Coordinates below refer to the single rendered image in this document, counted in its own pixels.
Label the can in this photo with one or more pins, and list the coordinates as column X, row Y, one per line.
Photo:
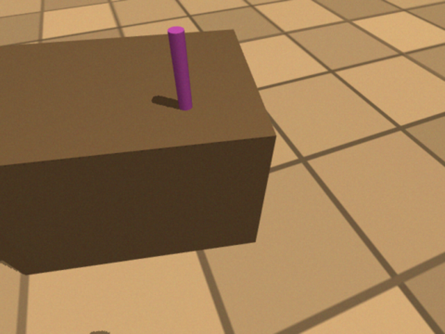
column 177, row 42

